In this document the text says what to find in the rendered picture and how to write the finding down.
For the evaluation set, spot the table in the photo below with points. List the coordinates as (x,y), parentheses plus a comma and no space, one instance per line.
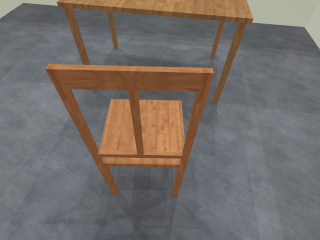
(217,10)

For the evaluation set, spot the chair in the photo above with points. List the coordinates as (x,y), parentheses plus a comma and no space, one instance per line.
(137,132)

